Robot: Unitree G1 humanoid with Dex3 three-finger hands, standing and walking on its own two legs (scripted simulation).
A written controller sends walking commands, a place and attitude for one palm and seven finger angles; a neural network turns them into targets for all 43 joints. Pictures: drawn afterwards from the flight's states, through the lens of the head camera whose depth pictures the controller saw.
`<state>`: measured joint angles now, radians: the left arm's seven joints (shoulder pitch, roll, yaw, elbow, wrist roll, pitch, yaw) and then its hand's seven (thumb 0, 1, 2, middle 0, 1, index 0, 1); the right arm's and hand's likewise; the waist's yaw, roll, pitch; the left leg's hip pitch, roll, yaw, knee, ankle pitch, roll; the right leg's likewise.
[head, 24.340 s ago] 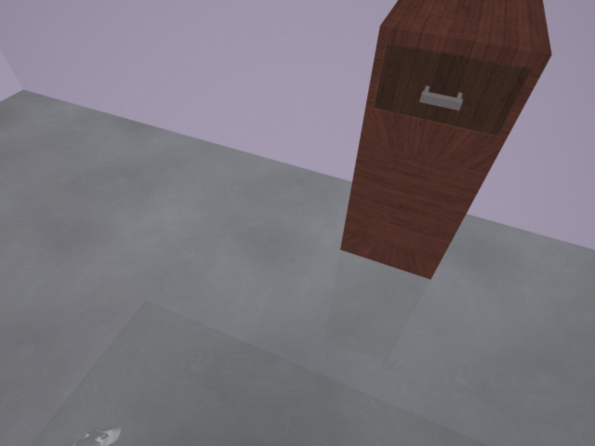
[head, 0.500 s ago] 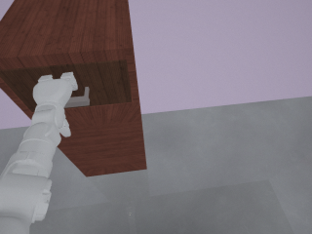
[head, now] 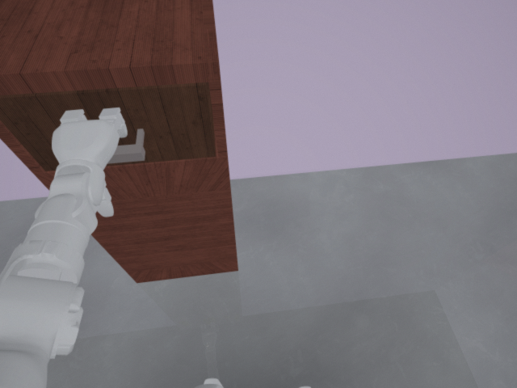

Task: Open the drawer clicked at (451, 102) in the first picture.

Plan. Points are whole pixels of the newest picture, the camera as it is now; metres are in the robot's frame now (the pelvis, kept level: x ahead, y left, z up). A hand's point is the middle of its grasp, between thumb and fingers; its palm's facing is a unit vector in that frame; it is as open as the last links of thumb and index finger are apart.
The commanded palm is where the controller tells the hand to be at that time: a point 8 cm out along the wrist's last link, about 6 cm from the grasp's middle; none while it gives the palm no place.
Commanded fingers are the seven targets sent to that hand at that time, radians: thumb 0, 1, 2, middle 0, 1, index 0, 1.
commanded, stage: lower the fingers behind the handle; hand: left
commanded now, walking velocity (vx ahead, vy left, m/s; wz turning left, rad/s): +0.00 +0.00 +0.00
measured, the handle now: (115, 145) +0.51 +0.25 +0.05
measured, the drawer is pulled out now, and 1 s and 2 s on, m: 0.00 0.00 0.00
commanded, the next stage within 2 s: lift the fingers back up to retry in 0.42 s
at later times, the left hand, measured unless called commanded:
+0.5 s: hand (100, 164) +0.46 +0.26 +0.05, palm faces -0.03 +0.00 -1.00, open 13.8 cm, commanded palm +0.44 +0.26 +0.08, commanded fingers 0.00 -0.50 0.30 -0.30 -1.20 -0.30 -1.20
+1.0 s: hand (92, 153) +0.47 +0.27 +0.08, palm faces -0.02 -0.04 -1.00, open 13.7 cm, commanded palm +0.45 +0.27 +0.15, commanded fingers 0.00 -0.50 0.30 -0.30 -1.20 -0.30 -1.20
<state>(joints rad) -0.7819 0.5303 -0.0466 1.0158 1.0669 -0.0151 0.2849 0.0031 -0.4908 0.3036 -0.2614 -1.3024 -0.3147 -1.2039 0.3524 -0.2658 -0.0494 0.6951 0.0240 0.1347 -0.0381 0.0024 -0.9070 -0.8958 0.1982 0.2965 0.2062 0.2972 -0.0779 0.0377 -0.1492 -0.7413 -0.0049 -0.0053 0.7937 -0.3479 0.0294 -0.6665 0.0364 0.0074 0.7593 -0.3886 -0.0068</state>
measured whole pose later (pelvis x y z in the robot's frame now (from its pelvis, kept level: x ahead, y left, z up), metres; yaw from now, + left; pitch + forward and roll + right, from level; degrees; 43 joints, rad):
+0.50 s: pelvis -0.01 +0.00 +0.00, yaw +0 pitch +18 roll -2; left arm -0.79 0.56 -0.03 1.02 1.05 -0.04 0.26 0.00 -0.49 0.30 -0.23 -1.31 -0.31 -1.20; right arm 0.37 -0.26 -0.03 0.68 0.03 0.13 -0.05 0.00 -0.91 -0.90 0.20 0.30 0.21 0.30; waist -0.08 0.04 -0.15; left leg -0.78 0.00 0.00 0.82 -0.35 0.03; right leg -0.71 0.04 0.01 0.79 -0.39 -0.01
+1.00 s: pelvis +0.01 +0.01 +0.01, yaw +0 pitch +15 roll -2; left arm -0.69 0.55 0.00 0.88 1.03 -0.05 0.20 0.00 -0.49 0.30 -0.32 -1.22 -0.34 -1.21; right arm 0.34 -0.25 -0.05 0.69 0.03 0.12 -0.06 0.00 -0.91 -0.90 0.20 0.30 0.21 0.30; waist -0.07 0.05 -0.13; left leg -0.64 -0.01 0.00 0.73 -0.35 0.04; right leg -0.56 0.03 0.02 0.68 -0.37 0.00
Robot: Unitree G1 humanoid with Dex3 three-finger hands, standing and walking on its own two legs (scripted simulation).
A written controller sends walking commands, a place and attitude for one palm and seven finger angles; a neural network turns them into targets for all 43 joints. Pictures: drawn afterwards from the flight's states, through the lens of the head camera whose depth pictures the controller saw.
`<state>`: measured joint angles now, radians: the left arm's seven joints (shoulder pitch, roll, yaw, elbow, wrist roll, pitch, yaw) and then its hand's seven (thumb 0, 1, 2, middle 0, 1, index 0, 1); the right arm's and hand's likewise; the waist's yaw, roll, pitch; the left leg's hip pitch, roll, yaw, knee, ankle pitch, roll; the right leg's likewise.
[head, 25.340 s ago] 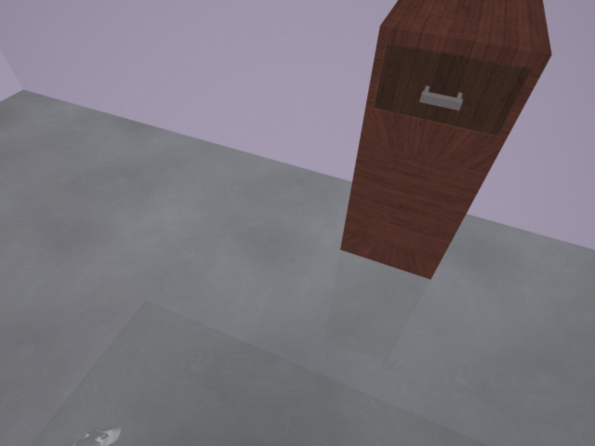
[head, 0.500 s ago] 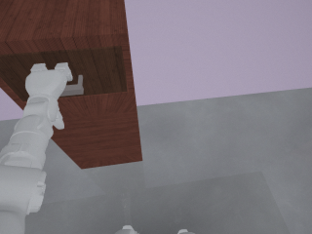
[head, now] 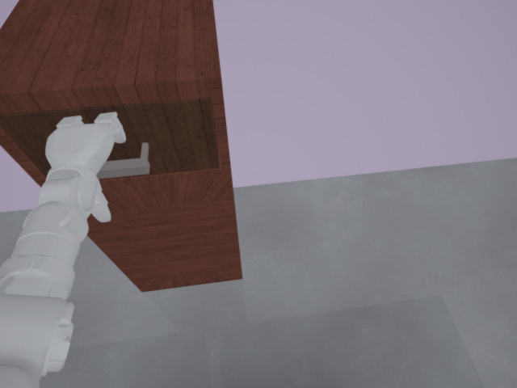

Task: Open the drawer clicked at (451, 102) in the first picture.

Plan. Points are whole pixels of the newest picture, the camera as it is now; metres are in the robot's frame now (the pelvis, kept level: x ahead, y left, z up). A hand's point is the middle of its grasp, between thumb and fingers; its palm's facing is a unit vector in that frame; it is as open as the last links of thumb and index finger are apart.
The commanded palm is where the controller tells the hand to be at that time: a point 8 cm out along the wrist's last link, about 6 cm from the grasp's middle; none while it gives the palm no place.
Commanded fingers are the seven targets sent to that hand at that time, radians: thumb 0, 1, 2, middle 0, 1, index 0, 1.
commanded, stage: lift the fingers back up to retry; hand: left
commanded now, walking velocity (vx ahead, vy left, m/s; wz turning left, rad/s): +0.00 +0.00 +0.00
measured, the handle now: (120, 159) +0.50 +0.25 +0.04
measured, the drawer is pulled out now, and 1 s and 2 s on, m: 0.00 0.00 0.00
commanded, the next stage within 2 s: re-aim the fingers above the handle in 0.30 s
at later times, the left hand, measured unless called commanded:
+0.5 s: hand (96, 167) +0.43 +0.25 +0.09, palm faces -0.06 -0.05 -1.00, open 13.8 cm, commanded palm +0.42 +0.26 +0.15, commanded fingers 0.00 -0.50 0.30 -0.30 -1.20 -0.30 -1.20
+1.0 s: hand (112, 165) +0.44 +0.23 +0.09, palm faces -0.06 -0.06 -1.00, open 13.8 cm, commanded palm +0.42 +0.25 +0.15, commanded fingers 0.00 -0.50 0.30 -0.30 -1.20 -0.30 -1.20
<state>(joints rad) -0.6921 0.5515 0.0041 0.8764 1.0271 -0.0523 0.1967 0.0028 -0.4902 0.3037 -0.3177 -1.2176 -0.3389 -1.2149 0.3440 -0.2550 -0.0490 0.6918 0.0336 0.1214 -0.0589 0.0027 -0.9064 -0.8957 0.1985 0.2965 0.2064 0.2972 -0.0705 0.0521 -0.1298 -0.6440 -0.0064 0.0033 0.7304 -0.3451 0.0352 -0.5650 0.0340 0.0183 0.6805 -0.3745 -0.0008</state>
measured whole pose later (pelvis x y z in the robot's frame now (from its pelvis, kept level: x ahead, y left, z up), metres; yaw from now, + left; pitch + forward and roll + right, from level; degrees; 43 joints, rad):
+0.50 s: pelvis +0.01 -0.01 +0.01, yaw +1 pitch +12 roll -1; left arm -0.66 0.53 -0.05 0.77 0.99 -0.03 0.08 0.00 -0.49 0.30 -0.32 -1.20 -0.32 -1.21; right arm 0.28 -0.27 -0.05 0.67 0.04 0.15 -0.05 0.00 -0.91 -0.90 0.20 0.30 0.21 0.30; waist -0.03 0.05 -0.11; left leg -0.53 -0.02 -0.01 0.66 -0.33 0.03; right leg -0.46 0.02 0.01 0.63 -0.37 -0.01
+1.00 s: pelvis +0.00 -0.01 +0.01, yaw +1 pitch +11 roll -1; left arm -0.66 0.53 -0.03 0.80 0.99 -0.08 0.09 0.00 -0.49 0.30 -0.32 -1.20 -0.31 -1.20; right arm 0.33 -0.27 -0.05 0.70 0.04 0.14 -0.07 0.00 -0.91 -0.90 0.20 0.30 0.21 0.30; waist -0.05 0.05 -0.11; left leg -0.54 0.00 0.00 0.65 -0.32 0.02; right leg -0.47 0.04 0.01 0.63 -0.36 -0.02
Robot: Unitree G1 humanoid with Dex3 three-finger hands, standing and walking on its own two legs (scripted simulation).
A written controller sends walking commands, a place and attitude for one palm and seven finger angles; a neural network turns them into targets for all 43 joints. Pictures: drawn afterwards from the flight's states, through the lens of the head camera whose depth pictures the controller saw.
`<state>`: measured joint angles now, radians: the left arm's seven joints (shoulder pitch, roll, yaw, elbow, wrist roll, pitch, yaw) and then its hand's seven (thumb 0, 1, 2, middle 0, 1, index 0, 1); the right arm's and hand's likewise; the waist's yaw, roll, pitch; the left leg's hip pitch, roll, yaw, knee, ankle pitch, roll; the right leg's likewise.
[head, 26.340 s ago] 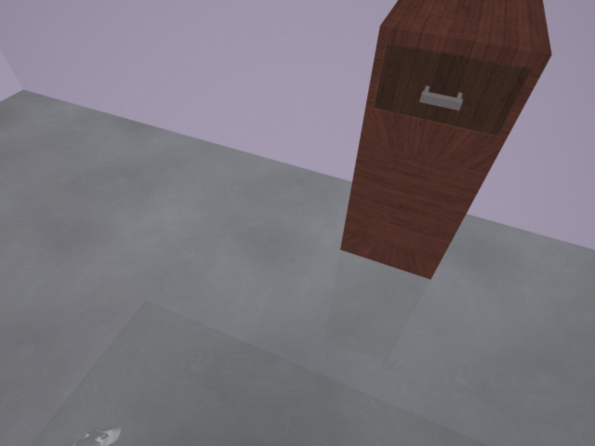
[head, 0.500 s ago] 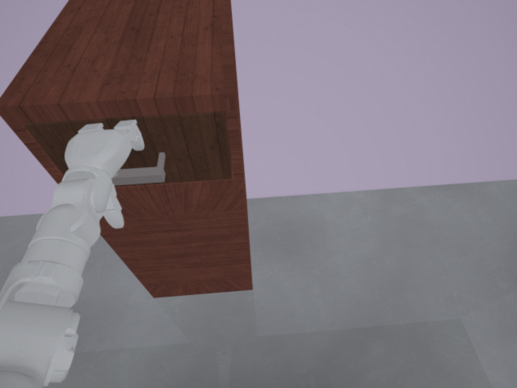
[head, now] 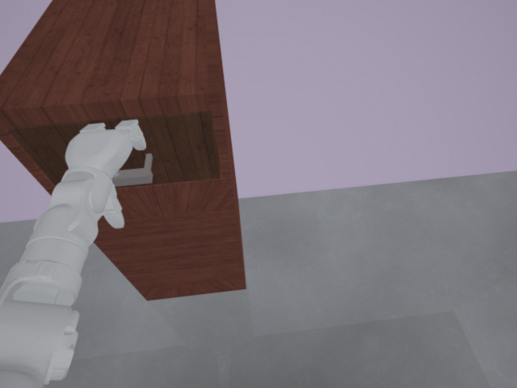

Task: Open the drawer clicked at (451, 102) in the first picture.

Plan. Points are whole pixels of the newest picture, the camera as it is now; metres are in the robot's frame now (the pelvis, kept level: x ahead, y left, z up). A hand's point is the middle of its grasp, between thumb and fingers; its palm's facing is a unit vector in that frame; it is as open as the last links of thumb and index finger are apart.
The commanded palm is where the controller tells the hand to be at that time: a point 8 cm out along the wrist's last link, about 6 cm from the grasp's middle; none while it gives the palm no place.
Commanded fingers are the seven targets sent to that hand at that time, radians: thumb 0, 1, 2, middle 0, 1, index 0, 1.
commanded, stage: re-aim the fingers above the handle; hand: left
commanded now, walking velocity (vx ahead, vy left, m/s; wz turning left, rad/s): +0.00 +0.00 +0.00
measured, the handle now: (125, 169) +0.50 +0.26 +0.03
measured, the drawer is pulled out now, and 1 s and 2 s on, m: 0.00 0.00 0.00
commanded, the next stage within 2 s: lower the fingers behind the handle in 1.42 s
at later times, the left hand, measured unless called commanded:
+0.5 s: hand (114, 168) +0.45 +0.24 +0.09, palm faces +0.01 -0.06 -1.00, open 13.8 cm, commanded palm +0.42 +0.27 +0.15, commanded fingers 0.00 -0.50 0.30 -0.30 -1.20 -0.30 -1.20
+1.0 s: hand (111, 164) +0.45 +0.25 +0.09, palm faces +0.03 -0.05 -1.00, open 13.8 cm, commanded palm +0.42 +0.27 +0.15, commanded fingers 0.00 -0.50 0.30 -0.30 -1.20 -0.30 -1.20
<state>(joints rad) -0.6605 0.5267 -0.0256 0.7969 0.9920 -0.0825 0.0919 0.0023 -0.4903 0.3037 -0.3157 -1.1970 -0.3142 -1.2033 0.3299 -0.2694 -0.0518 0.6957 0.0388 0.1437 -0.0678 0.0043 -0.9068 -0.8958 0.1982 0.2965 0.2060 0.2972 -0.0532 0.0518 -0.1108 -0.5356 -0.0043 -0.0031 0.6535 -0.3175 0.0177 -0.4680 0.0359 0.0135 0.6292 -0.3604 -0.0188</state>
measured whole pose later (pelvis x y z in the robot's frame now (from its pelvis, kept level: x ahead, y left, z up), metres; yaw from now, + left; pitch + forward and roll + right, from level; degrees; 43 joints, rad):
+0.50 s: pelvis +0.00 +0.01 +0.00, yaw +0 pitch +12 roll -1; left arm -0.70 0.52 -0.02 0.79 1.02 -0.12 0.13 0.00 -0.49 0.30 -0.32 -1.20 -0.32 -1.20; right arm 0.28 -0.26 -0.05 0.68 0.03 0.12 -0.07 0.00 -0.91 -0.90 0.20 0.30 0.21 0.30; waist -0.06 0.04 -0.10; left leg -0.56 -0.01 0.00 0.68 -0.32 0.03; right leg -0.49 0.03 0.01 0.65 -0.36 -0.01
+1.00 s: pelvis -0.01 +0.01 +0.00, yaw +0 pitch +12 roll -1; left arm -0.74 0.53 -0.02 0.83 1.02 -0.07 0.16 0.00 -0.49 0.30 -0.32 -1.20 -0.32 -1.20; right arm 0.28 -0.27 -0.04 0.69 0.03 0.12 -0.07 0.00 -0.91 -0.90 0.20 0.30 0.21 0.30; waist -0.06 0.04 -0.10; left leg -0.57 -0.01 0.00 0.68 -0.31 0.03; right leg -0.50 0.03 0.01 0.65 -0.36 -0.01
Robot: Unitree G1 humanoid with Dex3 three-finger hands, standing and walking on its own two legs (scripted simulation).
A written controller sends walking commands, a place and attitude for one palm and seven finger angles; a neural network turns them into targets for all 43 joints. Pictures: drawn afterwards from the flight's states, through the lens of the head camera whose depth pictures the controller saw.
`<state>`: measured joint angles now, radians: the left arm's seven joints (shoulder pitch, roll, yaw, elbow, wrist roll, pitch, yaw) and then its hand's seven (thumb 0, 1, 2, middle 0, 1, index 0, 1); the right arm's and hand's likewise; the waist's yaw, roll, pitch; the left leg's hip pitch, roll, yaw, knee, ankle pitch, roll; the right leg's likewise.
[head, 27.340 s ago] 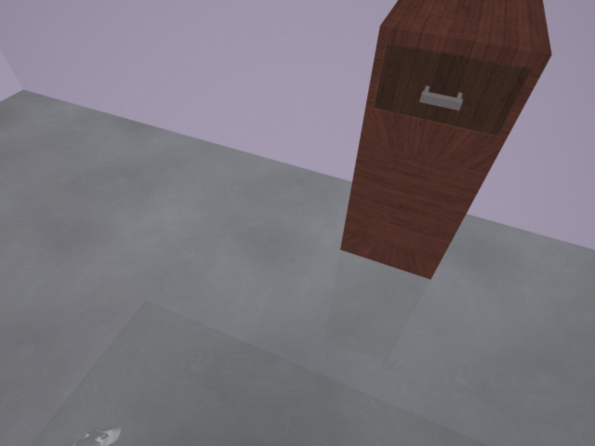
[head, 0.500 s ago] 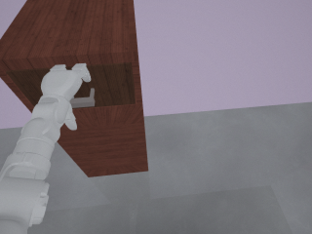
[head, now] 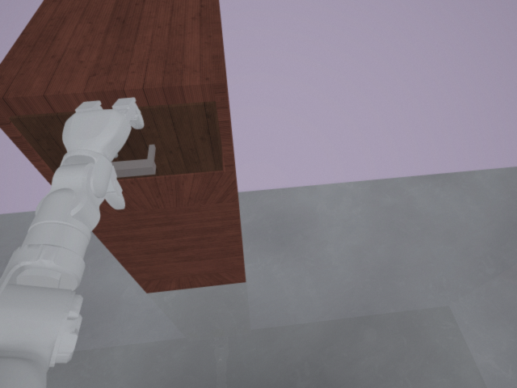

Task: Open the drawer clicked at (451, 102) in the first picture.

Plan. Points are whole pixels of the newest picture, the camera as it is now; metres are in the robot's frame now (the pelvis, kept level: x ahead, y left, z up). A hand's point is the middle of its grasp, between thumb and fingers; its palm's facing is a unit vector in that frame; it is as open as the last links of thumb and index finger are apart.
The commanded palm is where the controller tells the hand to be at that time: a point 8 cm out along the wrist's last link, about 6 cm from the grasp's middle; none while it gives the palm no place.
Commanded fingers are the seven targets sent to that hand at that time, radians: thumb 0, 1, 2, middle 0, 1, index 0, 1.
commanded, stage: re-aim the fingers above the handle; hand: left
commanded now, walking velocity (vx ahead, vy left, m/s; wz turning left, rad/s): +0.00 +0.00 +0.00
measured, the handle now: (128, 160) +0.51 +0.25 +0.03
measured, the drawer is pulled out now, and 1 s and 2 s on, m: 0.00 0.00 0.00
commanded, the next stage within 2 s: lower the fingers behind the handle in 0.42 s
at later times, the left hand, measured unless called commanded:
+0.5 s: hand (109, 154) +0.46 +0.25 +0.09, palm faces +0.02 -0.03 -1.00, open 13.8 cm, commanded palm +0.43 +0.26 +0.15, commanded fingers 0.00 -0.50 0.30 -0.30 -1.20 -0.30 -1.20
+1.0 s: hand (110, 173) +0.45 +0.26 +0.05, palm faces -0.01 -0.03 -1.00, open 13.8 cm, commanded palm +0.43 +0.26 +0.11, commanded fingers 0.00 -0.50 0.30 -0.30 -1.20 -0.30 -1.20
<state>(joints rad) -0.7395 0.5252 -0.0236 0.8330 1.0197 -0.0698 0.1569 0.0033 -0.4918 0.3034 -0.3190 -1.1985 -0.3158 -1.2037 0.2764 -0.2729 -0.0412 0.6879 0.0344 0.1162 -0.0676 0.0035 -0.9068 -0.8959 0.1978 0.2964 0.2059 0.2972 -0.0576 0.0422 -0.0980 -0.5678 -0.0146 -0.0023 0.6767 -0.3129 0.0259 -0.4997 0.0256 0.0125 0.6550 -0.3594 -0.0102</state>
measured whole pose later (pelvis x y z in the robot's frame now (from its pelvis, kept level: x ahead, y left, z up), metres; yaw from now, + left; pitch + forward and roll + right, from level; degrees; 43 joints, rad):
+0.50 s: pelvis +0.01 -0.01 +0.00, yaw -1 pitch +13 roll -1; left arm -0.71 0.55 0.01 0.86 1.02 -0.05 0.17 0.00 -0.49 0.30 -0.32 -1.20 -0.33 -1.22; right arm 0.31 -0.27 -0.05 0.70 0.04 0.12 -0.06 0.00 -0.91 -0.90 0.20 0.30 0.21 0.30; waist -0.06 0.05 -0.11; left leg -0.56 0.00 0.00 0.66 -0.32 0.02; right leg -0.50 0.04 0.02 0.64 -0.36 -0.02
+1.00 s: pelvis +0.01 +0.00 -0.01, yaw +0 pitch +15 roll -1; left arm -0.68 0.53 0.01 0.87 1.04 -0.07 0.22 0.00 -0.49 0.30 -0.32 -1.20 -0.32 -1.20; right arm 0.30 -0.27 -0.06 0.70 0.02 0.12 -0.05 0.00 -0.91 -0.90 0.20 0.30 0.21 0.30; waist -0.05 0.05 -0.12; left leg -0.65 -0.01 -0.01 0.73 -0.34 0.02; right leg -0.58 0.03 0.01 0.70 -0.38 -0.01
